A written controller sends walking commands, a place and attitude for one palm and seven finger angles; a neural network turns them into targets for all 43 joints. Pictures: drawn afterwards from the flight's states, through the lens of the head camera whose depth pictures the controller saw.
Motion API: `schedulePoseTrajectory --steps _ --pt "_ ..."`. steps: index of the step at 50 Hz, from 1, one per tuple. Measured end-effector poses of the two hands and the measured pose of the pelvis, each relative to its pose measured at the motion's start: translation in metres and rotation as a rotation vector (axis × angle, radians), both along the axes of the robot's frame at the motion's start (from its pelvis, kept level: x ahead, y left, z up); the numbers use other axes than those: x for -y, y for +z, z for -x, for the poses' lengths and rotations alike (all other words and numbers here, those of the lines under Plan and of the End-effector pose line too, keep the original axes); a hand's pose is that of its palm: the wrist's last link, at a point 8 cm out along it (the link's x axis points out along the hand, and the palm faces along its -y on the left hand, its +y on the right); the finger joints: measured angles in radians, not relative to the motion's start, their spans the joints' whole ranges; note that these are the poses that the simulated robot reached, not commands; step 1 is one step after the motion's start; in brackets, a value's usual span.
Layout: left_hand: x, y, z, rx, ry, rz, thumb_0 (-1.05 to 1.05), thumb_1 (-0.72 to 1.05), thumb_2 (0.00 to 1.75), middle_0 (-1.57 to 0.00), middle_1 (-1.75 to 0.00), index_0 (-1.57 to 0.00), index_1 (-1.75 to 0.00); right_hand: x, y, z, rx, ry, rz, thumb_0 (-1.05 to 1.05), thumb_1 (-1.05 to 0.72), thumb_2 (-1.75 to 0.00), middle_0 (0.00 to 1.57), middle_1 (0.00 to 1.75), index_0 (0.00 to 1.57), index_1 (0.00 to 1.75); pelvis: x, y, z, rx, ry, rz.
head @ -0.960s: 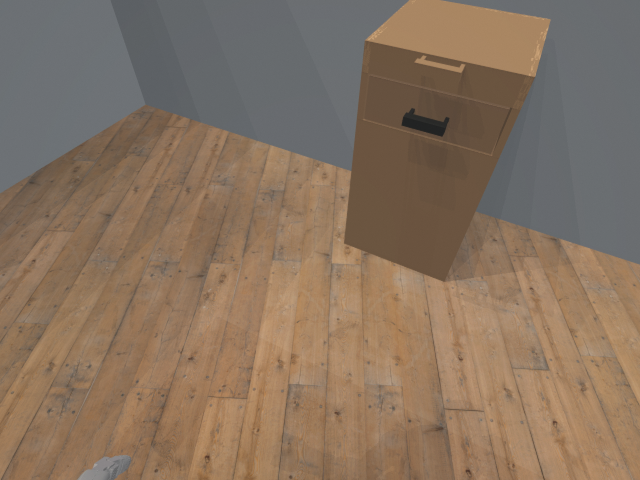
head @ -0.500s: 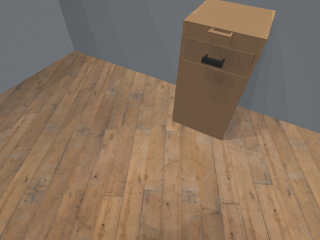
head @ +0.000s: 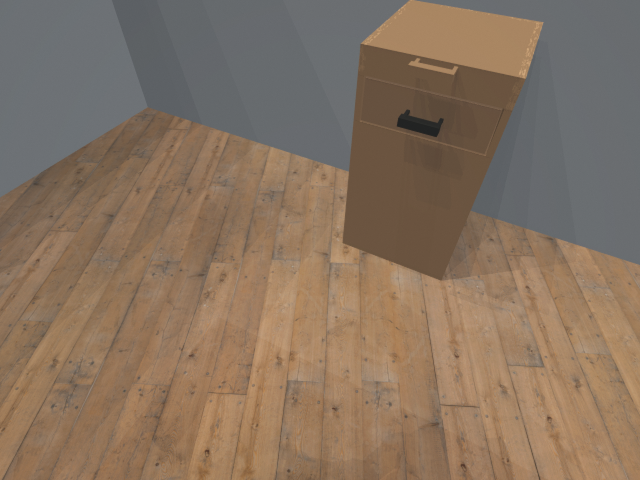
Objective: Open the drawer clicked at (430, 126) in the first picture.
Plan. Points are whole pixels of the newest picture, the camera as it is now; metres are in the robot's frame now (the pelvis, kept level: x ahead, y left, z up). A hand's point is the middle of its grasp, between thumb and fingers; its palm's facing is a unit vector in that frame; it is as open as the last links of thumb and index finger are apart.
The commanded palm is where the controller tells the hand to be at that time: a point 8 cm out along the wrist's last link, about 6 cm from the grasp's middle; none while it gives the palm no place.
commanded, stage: look at it before walking up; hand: left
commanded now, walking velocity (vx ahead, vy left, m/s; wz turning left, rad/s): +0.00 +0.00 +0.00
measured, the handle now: (421, 121) +1.06 -0.23 -0.10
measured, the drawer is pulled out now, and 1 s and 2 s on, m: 0.00 0.00 0.00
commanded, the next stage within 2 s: walk to a spot facing it in 0.48 s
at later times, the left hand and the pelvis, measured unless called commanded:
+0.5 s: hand out of the picture +0.08 +0.24 -0.16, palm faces -0.02 -0.94 -0.33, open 7.4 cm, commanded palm none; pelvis +0.00 +0.00 +0.00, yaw +0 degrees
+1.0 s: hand out of the picture +0.11 +0.16 -0.18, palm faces -0.13 -0.97 -0.22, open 7.4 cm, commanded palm none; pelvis +0.07 -0.04 -0.02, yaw -9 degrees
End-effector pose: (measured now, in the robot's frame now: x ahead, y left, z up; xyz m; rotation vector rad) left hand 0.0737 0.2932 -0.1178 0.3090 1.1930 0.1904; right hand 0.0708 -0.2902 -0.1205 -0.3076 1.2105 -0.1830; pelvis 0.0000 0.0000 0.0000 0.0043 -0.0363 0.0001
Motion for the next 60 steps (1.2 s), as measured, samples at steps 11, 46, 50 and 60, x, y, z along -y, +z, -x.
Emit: schedulePoseTrajectory --steps 11,46,50,60 --pt "0.005 -0.001 -0.001 -0.001 -0.003 0.006 0.0 0.9 0.9 -0.2 -0.3 -0.2 -0.3 0.003 0.002 -0.004 0.006 0.004 0.004 0.0 -0.9 -0.9 0.2 0.3 0.21 0.3 0.003 0.001 0.0 -0.002 -0.001 0.0" --pt "0.06 -0.03 0.001 -0.2 -0.042 0.108 0.0 0.9 0.9 -0.2 -0.3 -0.2 -0.29 -0.027 -0.034 0.045 -0.093 -0.196 -0.117 0.0 -0.9 -0.9 0.2 0.3 0.21 0.3 0.018 -0.013 -0.05 -0.015 -0.143 -0.02" --pt "0.085 -0.035 -0.034 -0.143 -0.072 0.109 0.0 0.9 0.9 -0.2 -0.3 -0.2 -0.29 -0.019 -0.052 0.069 -0.201 -0.252 -0.149 0.0 -0.9 -0.9 0.2 0.3 0.21 0.3 0.036 -0.024 -0.068 -0.007 -0.159 -0.009" --pt "0.124 -0.021 -0.056 -0.19 -0.072 0.13 0.0 0.9 0.9 -0.2 -0.3 -0.2 -0.29 0.004 -0.026 -0.026 -0.068 -0.275 -0.151 0.01 -0.91 -0.9 0.2 0.3 0.2 0.3 0.055 -0.002 -0.118 -0.016 -0.207 -0.013"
